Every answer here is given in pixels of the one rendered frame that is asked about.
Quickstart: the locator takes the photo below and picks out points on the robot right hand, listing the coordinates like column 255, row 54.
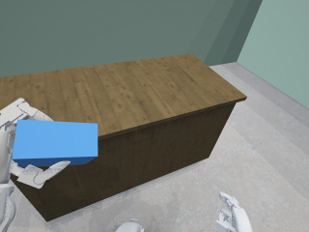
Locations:
column 237, row 221

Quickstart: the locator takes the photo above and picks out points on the sponge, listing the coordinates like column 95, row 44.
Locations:
column 45, row 143

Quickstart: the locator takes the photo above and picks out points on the left robot thigh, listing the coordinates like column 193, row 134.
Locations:
column 130, row 227

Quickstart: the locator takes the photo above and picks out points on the left robot forearm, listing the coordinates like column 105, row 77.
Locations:
column 7, row 206

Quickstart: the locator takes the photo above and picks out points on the robot left shin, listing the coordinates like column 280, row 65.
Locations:
column 134, row 220

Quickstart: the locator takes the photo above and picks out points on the table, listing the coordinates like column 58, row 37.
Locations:
column 155, row 116

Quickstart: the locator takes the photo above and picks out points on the robot left hand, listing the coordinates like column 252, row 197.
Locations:
column 30, row 175

